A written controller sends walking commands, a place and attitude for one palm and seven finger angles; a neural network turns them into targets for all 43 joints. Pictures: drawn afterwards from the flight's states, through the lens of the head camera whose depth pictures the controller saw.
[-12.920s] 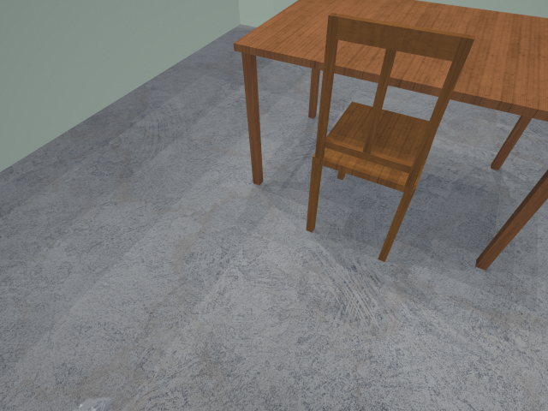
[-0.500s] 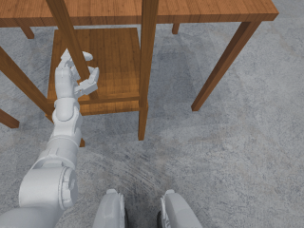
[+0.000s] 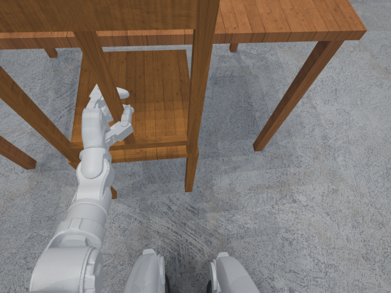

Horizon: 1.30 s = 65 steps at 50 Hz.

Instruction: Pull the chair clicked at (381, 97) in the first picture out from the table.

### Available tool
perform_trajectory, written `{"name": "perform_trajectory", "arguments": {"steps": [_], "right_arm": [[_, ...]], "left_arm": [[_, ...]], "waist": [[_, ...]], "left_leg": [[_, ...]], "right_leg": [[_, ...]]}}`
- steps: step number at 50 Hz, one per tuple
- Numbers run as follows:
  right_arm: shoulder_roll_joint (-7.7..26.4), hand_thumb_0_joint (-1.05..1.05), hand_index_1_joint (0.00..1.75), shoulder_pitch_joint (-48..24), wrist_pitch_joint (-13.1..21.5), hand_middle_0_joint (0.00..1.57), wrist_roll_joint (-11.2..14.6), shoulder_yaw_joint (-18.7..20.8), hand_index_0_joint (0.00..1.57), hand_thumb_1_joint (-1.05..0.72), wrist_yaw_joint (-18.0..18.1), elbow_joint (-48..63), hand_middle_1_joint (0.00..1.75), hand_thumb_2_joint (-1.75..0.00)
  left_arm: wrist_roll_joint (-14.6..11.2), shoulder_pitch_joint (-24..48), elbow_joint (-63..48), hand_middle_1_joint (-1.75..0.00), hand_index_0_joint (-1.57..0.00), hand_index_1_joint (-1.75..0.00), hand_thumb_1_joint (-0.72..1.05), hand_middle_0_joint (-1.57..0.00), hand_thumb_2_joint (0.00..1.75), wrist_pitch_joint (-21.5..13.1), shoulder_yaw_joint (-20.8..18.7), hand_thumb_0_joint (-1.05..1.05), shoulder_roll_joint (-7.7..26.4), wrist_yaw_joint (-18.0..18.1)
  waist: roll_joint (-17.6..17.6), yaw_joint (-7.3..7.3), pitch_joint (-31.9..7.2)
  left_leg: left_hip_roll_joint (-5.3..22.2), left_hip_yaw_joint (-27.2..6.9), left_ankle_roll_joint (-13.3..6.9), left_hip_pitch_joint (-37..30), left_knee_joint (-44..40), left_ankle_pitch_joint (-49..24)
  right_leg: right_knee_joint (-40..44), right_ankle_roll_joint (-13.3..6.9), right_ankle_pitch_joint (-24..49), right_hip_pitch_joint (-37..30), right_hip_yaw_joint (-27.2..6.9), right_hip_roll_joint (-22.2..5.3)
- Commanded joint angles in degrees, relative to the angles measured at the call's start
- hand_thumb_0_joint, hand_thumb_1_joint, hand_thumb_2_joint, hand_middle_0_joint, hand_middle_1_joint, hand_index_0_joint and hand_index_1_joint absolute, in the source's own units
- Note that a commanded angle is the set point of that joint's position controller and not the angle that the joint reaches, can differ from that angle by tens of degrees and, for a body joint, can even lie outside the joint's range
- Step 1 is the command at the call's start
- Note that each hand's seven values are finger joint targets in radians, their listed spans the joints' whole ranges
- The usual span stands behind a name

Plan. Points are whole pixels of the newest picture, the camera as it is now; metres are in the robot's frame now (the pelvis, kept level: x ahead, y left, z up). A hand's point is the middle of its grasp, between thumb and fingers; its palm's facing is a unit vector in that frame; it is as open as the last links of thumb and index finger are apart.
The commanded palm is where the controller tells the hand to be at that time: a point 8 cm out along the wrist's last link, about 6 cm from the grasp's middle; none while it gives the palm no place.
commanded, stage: hook a spindle and tug to test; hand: left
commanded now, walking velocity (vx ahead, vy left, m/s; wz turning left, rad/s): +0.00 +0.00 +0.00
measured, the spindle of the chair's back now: (114, 102) +0.48 +0.15 +0.04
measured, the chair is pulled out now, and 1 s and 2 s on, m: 0.02 0.11 0.19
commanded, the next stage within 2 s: step backward, pulling the chair out in 0.16 s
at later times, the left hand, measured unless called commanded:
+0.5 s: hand (130, 128) +0.43 +0.11 +0.04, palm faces +0.05 -0.99 -0.11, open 5.7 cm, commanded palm +0.41 +0.16 +0.04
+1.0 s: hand (137, 157) +0.37 +0.10 +0.04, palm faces -0.06 -0.99 -0.14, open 5.4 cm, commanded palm +0.36 +0.15 +0.05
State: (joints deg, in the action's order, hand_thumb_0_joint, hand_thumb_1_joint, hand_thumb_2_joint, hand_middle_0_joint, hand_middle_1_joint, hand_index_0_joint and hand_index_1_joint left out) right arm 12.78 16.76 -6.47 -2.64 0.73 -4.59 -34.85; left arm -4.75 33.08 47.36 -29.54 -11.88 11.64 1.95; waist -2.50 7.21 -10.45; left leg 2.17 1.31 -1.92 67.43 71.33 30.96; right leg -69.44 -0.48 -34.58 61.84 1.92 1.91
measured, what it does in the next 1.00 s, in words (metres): rises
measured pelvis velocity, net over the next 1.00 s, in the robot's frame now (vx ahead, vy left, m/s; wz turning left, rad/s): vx -0.02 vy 0.00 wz -0.03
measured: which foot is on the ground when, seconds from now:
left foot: down 0.00-1.00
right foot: down 0.00-1.00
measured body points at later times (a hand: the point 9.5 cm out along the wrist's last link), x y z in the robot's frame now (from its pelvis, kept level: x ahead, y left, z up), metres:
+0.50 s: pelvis +0.01 +0.00 +0.08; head +0.12 -0.01 +0.51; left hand +0.42 +0.17 +0.05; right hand +0.07 -0.25 -0.06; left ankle +0.01 +0.10 -0.63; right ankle -0.02 -0.12 -0.63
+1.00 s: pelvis -0.02 +0.00 +0.10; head +0.08 -0.02 +0.54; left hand +0.36 +0.15 +0.05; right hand +0.02 -0.25 -0.04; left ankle +0.01 +0.10 -0.63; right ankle -0.02 -0.12 -0.63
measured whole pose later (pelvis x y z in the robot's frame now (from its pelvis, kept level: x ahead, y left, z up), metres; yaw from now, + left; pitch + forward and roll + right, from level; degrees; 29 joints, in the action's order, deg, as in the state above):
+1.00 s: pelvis -0.02 +0.00 +0.10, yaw -2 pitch +11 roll -1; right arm 11.6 14.5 -3.6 2.4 -0.3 5.2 -40.3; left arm -4.2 31.3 59.5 -13.8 -4.1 9.9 3.7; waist -3.3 5.8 3.4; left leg 2.4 4.6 -1.5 31.8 34.2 13.0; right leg -32.3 -0.3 -14.9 27.9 -0.5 2.3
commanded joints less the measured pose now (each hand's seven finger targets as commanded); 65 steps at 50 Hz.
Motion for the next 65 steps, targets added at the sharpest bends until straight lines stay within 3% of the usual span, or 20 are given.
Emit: {"name": "perform_trajectory", "arguments": {"steps": [1,5,13,14,15,16,17,18,20,22,24,27,30,35,40,43,47,50,56,65], "right_arm": [[8.8,0.0,0.3,7.2,1.0,0.2,0.1,3.5,0.2,-0.9,0.4,4.2,0.3,-0.9],[8.9,0.0,0.3,6.7,1.4,0.2,0.4,3.6,0.2,-0.9,0.6,4.5,0.3,-0.9],[8.9,0.0,0.3,6.3,2.0,0.2,0.1,3.5,0.2,-0.9,1.4,2.8,0.3,-0.9],[9.2,0.0,0.3,8.5,-1.9,0.2,4.1,3.0,0.2,-0.9,3.4,8.4,0.3,-0.9],[7.9,0.0,0.3,8.3,-2.7,0.2,5.1,2.9,0.2,-0.9,5.3,9.5,0.3,-0.9],[7.3,0.0,0.3,6.8,-3.2,0.2,5.3,2.3,0.2,-0.9,6.4,9.3,0.3,-0.9],[7.3,0.0,0.3,4.3,-4.1,0.2,5.4,1.7,0.2,-0.9,7.0,8.3,0.3,-0.9],[7.7,0.0,0.3,4.4,-4.6,0.2,5.7,1.5,0.2,-0.9,7.7,7.5,0.3,-0.9],[8.5,0.0,0.3,5.7,-5.2,0.2,5.5,1.2,0.2,-0.9,8.9,5.8,0.3,-0.9],[9.0,0.0,0.3,5.6,-4.8,0.2,5.6,1.2,0.2,-0.9,9.4,4.1,0.3,-0.9],[9.5,0.0,0.3,5.0,-4.0,0.2,5.6,1.4,0.2,-0.9,10.0,3.0,0.3,-0.9],[9.2,0.0,0.3,5.3,-2.1,0.2,5.3,1.7,0.2,-0.9,10.5,0.6,0.3,-0.9],[9.1,0.0,0.3,5.2,-0.5,0.2,5.2,2.2,0.2,-0.9,10.8,-0.4,0.3,-0.9],[9.1,0.0,0.3,5.0,1.2,0.2,4.6,2.8,0.2,-0.9,10.8,-0.9,0.3,-0.9],[8.8,0.0,0.3,4.1,2.3,0.2,4.1,3.0,0.2,-0.9,10.4,-0.3,0.3,-0.9],[8.7,0.0,0.3,3.3,3.1,0.2,4.2,2.8,0.2,-0.9,10.4,-0.3,0.3,-0.9],[8.7,0.0,0.3,3.2,4.2,0.2,5.0,2.7,0.2,-0.9,10.9,-0.9,0.3,-0.9],[9.2,0.0,0.3,2.9,5.0,0.2,5.3,2.6,0.2,-0.9,11.3,-1.7,0.3,-0.9],[9.4,0.0,0.3,1.3,6.9,0.2,6.0,2.1,0.2,-0.9,11.6,-3.0,0.3,-0.9],[9.7,0.0,0.3,-0.6,9.9,0.2,6.1,2.0,0.2,-0.9,12.4,-3.4,0.3,-0.9]], "left_arm": [[0.4,12.0,-15.1,-1.45,-0.5,-1.45,0.9,-0.5,0.9,-4.5,4.1,0.0,1.8,-1.5],[0.8,10.1,-16.4,-1.45,-0.5,-1.45,0.9,-0.5,0.9,-4.5,4.8,0.0,1.8,-1.2],[1.9,20.7,-14.2,-1.45,-0.5,-1.45,0.9,-0.5,0.9,-5.6,4.5,0.0,3.0,-0.2],[5.7,25.8,-19.8,-1.45,-0.5,-1.45,0.9,-0.5,0.9,2.9,-1.5,0.0,20.1,3.5],[4.7,28.6,-25.5,-1.45,-0.5,-1.45,0.9,-0.5,0.9,6.4,2.5,0.0,15.7,4.2],[4.5,22.7,-22.2,-1.45,-0.5,-1.45,0.9,-0.5,0.9,9.9,4.3,0.0,12.3,4.6],[4.5,14.6,-12.8,-1.45,-0.5,-1.45,0.9,-0.5,0.9,13.8,6.9,0.0,9.1,4.4],[4.0,13.2,-9.7,-1.45,-0.5,-1.45,0.9,-0.5,0.9,15.9,7.9,0.0,7.8,4.8],[4.0,14.9,-4.1,-1.45,-0.5,-1.45,0.9,-0.5,0.9,17.6,8.7,0.0,7.2,5.6],[4.1,16.8,0.1,-1.45,-0.5,-1.45,0.9,-0.5,0.9,18.1,8.7,0.0,7.9,5.6],[3.6,19.5,1.5,-1.45,-0.5,-1.45,0.9,-0.5,0.9,17.1,8.1,0.0,9.0,5.2],[3.4,20.4,3.4,-1.45,-0.5,-1.45,0.9,-0.5,0.9,15.4,9.4,0.0,7.4,4.2],[3.5,20.0,4.4,-1.45,-0.5,-1.45,0.9,-0.5,0.9,14.5,10.0,0.0,6.5,3.5],[3.7,17.5,3.5,-1.45,-0.5,-1.45,0.9,-0.5,0.9,13.8,10.6,0.0,5.5,2.6],[3.8,15.4,0.9,-1.45,-0.5,-1.45,0.9,-0.5,0.9,13.3,9.5,0.0,6.2,2.1],[3.8,15.8,-0.4,-1.45,-0.5,-1.45,0.9,-0.5,0.9,13.1,9.0,0.0,7.1,2.2],[3.7,16.0,0.0,-1.45,-0.5,-1.45,0.9,-0.5,0.9,13.2,8.9,0.0,8.2,2.6],[3.7,17.0,0.9,-1.45,-0.5,-1.45,0.9,-0.5,0.9,13.3,8.6,0.0,10.1,3.2],[3.1,19.8,2.9,-1.45,-0.5,-1.45,0.9,-0.5,0.9,13.1,10.0,0.0,9.5,4.1],[2.3,20.5,4.2,-1.45,-0.5,-1.45,0.9,-0.5,0.9,12.6,11.3,0.0,7.7,4.4]], "waist": [[-3.4,0.05,-29.6],[-2.9,-0.23,-28.2],[-2.5,1.78,-26.8],[-6.0,-2.74,-38.8],[-9.4,-1.12,-38.4],[-8.5,-0.87,-35.5],[-5.2,-0.89,-26.0],[-0.2,-1.14,-21.9],[4.8,-0.31,-20.8],[3.1,-0.51,-19.6],[1.0,-0.97,-18.2],[-5.8,-1.64,-18.7],[-7.6,-1.86,-18.5],[-8.6,-2.0,-18.3],[-7.1,-2.13,-18.2],[-5.7,-2.26,-17.8],[-1.5,-2.31,-18.6],[-1.9,-2.22,-17.8],[-0.7,-2.2,-14.9],[-1.3,-3.41,-10.8]], "left_leg": [[-0.5,-3.7,1.4,-31.1,-5.0,-36.6],[-0.5,-3.8,1.4,-30.7,-5.5,-35.5],[-1.1,-3.7,1.1,-27.8,-4.3,-29.3],[-0.5,-2.3,0.2,-43.9,-15.1,-28.9],[-1.1,-1.6,-0.3,-47.3,-17.8,-31.3],[-1.0,-1.9,-0.3,-46.6,-18.6,-33.3],[-0.2,-2.9,0.1,-39.2,-22.3,-24.4],[0.3,-3.0,-0.6,-37.0,-23.5,-23.8],[0.9,-2.3,-0.8,-38.9,-25.2,-32.0],[1.5,-1.6,-0.4,-41.0,-28.0,-37.5],[2.3,-2.0,0.0,-44.0,-30.6,-41.6],[4.3,-3.7,0.2,-52.9,-32.3,-51.6],[5.3,-5.3,0.3,-57.7,-33.3,-56.2],[7.3,-7.2,-0.2,-64.6,-35.0,-64.9],[9.4,-7.9,-0.9,-68.0,-36.3,-67.3],[9.4,-6.7,-0.8,-64.8,-36.7,-60.6],[7.1,-4.1,0.7,-57.6,-36.3,-48.3],[5.3,-2.9,1.5,-54.0,-36.4,-40.4],[3.5,-3.5,1.4,-51.7,-38.1,-30.3],[5.7,-7.0,-0.6,-51.2,-42.4,-22.3]], "right_leg": [[6.6,-1.2,34.3,-9.0,0.6,0.9],[6.7,-1.3,33.5,-9.1,0.6,0.9],[6.7,-1.1,30.0,-7.1,0.1,0.6],[17.1,-1.7,34.0,-27.9,-4.2,-2.3],[20.4,-1.3,41.8,-31.6,-4.3,-2.4],[21.1,-0.9,45.5,-32.6,-3.9,-2.9],[23.9,-0.5,34.9,-31.4,-3.1,-3.7],[25.1,-0.1,35.7,-33.3,-3.3,-4.0],[26.9,1.3,49.5,-38.2,-3.6,-5.0],[29.5,2.5,57.7,-42.7,-4.3,-6.3],[31.7,2.5,58.4,-43.7,-4.2,-6.8],[33.2,1.6,51.6,-40.1,-3.6,-5.9],[34.5,1.0,46.4,-38.0,-3.3,-4.8],[34.6,0.9,38.6,-35.0,-3.0,-3.2],[35.0,0.9,33.3,-34.8,-3.0,-2.6],[36.5,0.8,35.8,-37.7,-3.5,-3.2],[38.4,0.5,48.3,-44.0,-5.0,-5.7],[39.0,0.3,51.3,-45.6,-6.4,-8.0],[41.1,1.1,38.4,-43.7,-6.5,-8.7],[40.4,1.3,19.6,-40.3,-5.5,-5.9]]}}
